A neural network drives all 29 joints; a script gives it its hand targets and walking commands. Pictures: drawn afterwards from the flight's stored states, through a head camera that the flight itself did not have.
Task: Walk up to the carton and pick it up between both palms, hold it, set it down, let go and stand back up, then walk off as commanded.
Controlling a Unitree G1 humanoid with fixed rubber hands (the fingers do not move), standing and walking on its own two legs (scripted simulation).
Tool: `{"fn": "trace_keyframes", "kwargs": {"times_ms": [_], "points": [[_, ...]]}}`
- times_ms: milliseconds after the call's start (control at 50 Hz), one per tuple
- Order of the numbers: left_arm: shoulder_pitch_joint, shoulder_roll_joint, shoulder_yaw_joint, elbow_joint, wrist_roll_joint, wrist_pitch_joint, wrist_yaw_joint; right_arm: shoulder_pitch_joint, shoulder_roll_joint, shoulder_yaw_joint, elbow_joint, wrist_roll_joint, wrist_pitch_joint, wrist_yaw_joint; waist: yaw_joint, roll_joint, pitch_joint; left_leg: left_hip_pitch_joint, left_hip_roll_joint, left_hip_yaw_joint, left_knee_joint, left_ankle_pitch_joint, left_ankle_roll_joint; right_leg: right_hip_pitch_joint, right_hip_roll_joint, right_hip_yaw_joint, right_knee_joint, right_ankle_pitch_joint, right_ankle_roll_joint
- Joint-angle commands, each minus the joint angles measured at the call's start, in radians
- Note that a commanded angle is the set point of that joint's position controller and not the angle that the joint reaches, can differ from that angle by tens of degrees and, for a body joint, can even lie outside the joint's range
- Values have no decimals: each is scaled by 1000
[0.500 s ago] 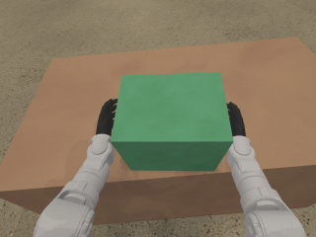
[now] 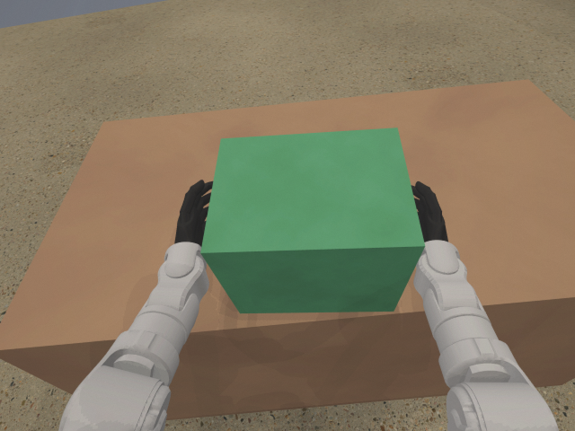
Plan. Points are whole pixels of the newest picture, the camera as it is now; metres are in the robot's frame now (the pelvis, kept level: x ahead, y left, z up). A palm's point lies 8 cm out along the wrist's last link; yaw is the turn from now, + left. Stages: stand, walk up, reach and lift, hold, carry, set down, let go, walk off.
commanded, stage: reach and lift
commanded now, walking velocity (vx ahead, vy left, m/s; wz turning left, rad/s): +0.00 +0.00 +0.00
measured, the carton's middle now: (311, 229) +0.43 -0.05 +0.05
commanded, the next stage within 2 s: hold in 1.82 s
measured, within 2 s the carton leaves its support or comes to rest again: neither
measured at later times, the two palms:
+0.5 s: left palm (175, 206) +0.40 +0.13 +0.16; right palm (443, 211) +0.38 -0.22 +0.12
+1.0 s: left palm (154, 201) +0.38 +0.14 +0.19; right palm (443, 195) +0.37 -0.21 +0.16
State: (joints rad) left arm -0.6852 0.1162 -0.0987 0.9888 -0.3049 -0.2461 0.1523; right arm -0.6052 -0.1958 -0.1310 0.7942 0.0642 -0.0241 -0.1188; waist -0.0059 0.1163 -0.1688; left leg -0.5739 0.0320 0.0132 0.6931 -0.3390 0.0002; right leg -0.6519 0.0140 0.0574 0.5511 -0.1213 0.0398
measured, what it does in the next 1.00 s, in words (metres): stands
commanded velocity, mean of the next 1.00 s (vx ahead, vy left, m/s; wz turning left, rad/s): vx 0.00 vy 0.00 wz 0.00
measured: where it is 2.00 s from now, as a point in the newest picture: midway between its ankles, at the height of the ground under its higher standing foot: outside the picture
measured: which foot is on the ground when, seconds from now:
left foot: down 0.00-1.00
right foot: down 0.00-1.00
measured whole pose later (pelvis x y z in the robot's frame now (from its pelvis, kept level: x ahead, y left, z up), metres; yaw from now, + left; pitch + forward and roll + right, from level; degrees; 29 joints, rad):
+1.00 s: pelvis -0.01 +0.00 +0.01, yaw +1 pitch +6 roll +0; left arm -0.68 0.09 0.12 0.46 -0.10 0.50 0.14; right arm -0.67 -0.21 -0.13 0.53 0.13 0.51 -0.13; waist -0.01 0.06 -0.18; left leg -0.40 0.02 0.01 0.56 -0.27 0.00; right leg -0.47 0.00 0.06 0.42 -0.05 0.04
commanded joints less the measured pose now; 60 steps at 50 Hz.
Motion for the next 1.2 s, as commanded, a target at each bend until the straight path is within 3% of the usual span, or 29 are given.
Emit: {"fn": "trace_keyframes", "kwargs": {"times_ms": [0,20,160,360,500,740,1180], "points": [[-737,-746,-352,-659,71,22,-127,-688,722,543,-470,85,-33,223,-35,-170,-828,264,-72,-98,-227,462,-77,662,96,-52,-68,289,-37],[-742,-738,-345,-675,75,44,-128,-683,710,537,-472,91,-15,221,-38,-176,-818,267,-70,-99,-235,459,-76,665,97,-51,-72,291,-35],[-711,-697,-280,-739,98,204,-129,-740,685,560,-572,157,100,218,26,-226,-746,272,-72,-92,-292,452,-52,737,97,-35,-103,296,-24],[-722,-668,-168,-800,145,455,-129,-894,651,530,-627,238,257,230,94,-212,-670,290,-80,-66,-356,437,-19,764,89,-29,-166,236,-30],[-751,-680,-143,-830,136,560,-132,-1014,682,513,-704,273,317,237,114,-210,-670,277,-89,-57,-362,375,2,777,80,-21,-173,198,-31],[-808,-709,-135,-875,140,675,-124,-1155,685,500,-770,309,378,249,129,-192,-674,287,-80,-65,-355,346,8,744,83,-28,-176,144,-47],[-920,-680,-95,-880,143,766,-139,-1261,700,460,-708,339,448,238,107,-188,-657,281,-67,-81,-356,313,11,766,76,-28,-182,134,-50]]}}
